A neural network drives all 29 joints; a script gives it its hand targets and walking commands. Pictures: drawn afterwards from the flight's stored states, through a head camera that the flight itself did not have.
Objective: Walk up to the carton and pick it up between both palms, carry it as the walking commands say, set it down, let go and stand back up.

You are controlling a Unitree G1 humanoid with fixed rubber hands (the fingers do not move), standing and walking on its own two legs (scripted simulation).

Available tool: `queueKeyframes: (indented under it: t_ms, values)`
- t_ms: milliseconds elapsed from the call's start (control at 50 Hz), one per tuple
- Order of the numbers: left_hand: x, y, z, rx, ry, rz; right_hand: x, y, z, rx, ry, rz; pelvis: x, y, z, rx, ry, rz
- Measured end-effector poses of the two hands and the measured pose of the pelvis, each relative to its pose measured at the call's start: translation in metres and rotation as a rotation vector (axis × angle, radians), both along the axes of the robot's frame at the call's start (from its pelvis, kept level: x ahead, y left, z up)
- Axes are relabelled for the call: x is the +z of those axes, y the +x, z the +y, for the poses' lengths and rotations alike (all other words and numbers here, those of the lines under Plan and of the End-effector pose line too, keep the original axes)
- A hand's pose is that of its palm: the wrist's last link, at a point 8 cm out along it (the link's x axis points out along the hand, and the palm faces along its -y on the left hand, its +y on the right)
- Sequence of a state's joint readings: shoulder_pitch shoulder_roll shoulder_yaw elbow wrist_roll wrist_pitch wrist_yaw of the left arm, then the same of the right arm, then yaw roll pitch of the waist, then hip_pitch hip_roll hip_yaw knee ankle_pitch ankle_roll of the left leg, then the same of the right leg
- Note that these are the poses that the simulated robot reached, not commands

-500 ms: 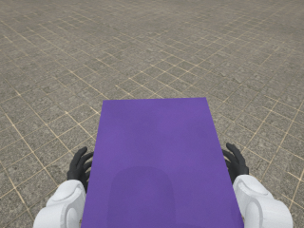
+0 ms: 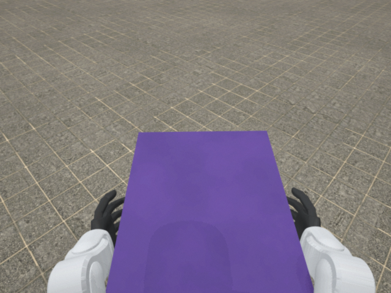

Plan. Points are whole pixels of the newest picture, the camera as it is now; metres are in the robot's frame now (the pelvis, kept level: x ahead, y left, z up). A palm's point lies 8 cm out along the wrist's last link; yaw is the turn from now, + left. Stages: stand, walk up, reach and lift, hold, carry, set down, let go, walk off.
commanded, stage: carry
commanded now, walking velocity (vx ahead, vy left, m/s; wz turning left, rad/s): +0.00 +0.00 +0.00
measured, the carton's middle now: (203, 228) +0.28 +0.00 +0.02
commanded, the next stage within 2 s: none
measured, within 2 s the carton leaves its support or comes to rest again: neither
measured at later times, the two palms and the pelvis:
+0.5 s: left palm (115, 260) +0.20 +0.15 +0.07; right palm (322, 256) +0.19 -0.20 +0.07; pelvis -0.04 -0.02 -0.01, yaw +0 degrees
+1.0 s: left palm out of the picture +0.10 +0.16 +0.06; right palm out of the picture +0.10 -0.19 +0.06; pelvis -0.13 -0.01 -0.03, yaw +0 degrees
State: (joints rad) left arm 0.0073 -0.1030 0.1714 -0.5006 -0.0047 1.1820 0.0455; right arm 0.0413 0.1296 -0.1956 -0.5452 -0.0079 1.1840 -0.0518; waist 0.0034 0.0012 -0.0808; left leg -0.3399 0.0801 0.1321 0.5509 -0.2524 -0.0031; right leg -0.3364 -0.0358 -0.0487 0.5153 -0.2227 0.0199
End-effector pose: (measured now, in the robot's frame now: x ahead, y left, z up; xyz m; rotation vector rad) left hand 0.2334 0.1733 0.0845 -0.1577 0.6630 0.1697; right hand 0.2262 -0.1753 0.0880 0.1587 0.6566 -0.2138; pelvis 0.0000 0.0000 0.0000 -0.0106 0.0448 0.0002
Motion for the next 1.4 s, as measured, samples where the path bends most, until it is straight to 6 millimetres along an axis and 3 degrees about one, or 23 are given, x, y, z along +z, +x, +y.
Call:
queueKeyframes:
  t_ms: [240,400,640,1020,1160,1300,1400]
  values:
    - [-0.001,-0.004,-0.013,0.015,0.005,-0.005,-0.003,0.002,-0.013,0.012,0.008,-0.004,-0.002,-0.002,-0.015,0.007,-0.002,0.002]
    - [-0.009,-0.02,-0.02,0.017,0.004,-0.004,-0.012,-0.014,-0.02,0.013,0.009,-0.004,-0.009,-0.019,-0.022,0.006,0.004,-0.004]
    - [-0.024,-0.066,-0.019,0.017,-0.016,0.008,-0.024,-0.064,-0.019,0.0,0.006,0.008,-0.019,-0.064,-0.018,0.0,0.018,-0.012]
    - [-0.025,-0.14,-0.01,0.045,-0.01,-0.01,-0.028,-0.13,-0.01,0.033,0.006,-0.008,-0.028,-0.132,-0.012,0.006,0.035,-0.035]
    - [-0.028,-0.167,0.004,0.003,-0.036,-0.005,-0.015,-0.167,0.005,-0.007,-0.024,-0.005,-0.022,-0.167,0.005,0.006,-0.001,-0.015]
    - [-0.01,-0.196,0.011,0.017,-0.062,-0.013,0.006,-0.196,0.011,0.001,-0.043,-0.012,-0.002,-0.195,0.008,-0.01,-0.042,0.004]
    - [0.001,-0.214,0.005,-0.003,-0.021,-0.026,0.009,-0.217,0.005,0.004,-0.034,-0.025,0.002,-0.217,0.001,-0.021,-0.051,0.025]
